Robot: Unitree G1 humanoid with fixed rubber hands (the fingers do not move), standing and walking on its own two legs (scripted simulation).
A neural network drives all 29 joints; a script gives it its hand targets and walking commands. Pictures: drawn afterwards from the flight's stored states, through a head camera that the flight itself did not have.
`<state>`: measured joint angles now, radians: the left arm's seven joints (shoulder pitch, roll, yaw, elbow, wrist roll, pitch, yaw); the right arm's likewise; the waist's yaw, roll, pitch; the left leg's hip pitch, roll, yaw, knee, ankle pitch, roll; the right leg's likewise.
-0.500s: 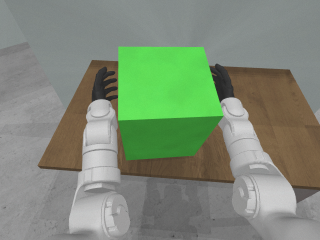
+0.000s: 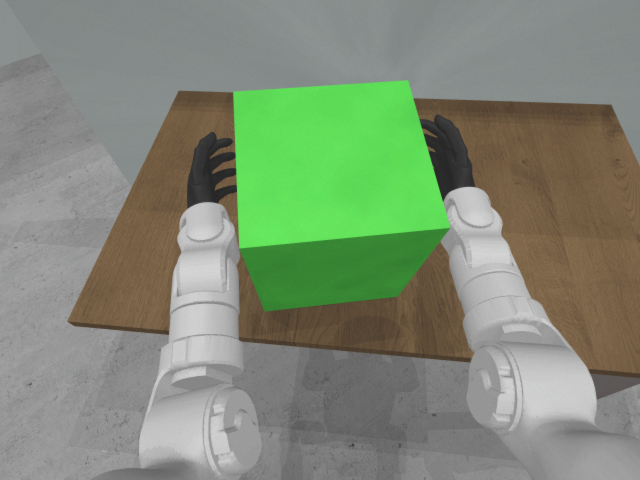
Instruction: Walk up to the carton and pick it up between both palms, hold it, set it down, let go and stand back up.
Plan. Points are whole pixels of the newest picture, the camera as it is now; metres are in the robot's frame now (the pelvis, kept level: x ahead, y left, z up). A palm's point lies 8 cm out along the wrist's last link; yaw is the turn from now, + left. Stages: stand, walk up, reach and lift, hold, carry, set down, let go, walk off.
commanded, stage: set down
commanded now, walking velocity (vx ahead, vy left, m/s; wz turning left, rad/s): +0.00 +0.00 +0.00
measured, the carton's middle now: (327, 209) +0.45 +0.02 +0.04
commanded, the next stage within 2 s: none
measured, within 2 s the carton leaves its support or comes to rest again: neither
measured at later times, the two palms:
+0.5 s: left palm (203, 218) +0.40 +0.17 +0.08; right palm (440, 182) +0.46 -0.12 +0.08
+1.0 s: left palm (204, 218) +0.40 +0.17 +0.08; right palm (441, 182) +0.46 -0.12 +0.08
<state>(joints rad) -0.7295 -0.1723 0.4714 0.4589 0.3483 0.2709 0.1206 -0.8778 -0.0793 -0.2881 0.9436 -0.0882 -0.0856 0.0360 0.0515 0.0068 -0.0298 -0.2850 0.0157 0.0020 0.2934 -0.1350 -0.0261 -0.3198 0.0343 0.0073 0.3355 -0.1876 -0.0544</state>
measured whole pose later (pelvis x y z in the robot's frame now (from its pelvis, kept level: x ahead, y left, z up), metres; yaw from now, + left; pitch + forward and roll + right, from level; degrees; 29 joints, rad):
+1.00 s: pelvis +0.00 +0.01 +0.00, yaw +0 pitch +14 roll +1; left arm -0.75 -0.22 0.58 0.57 0.35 0.16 0.14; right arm -0.94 -0.08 -0.46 1.06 -0.26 -0.12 0.12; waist 0.07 0.00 -0.09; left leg -0.37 0.02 0.02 0.29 -0.15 -0.03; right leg -0.41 0.04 0.01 0.34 -0.17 -0.05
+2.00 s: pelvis +0.00 +0.01 +0.00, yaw +0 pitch +14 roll +1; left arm -0.76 -0.25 0.62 0.57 0.38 0.14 0.14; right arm -0.95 -0.08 -0.50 1.06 -0.31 -0.12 0.14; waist 0.07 0.00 -0.09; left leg -0.37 0.02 0.02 0.29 -0.15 -0.02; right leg -0.41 0.04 0.01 0.34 -0.18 -0.05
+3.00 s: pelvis +0.00 +0.00 -0.01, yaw -1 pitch +25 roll +1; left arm -0.77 -0.07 0.38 0.85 0.17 -0.04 0.26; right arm -1.03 -0.23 -0.02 1.22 0.16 -0.15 0.07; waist 0.11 0.00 -0.21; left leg -0.63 0.04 0.02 0.40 -0.15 -0.05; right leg -0.62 0.06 0.01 0.34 -0.15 -0.06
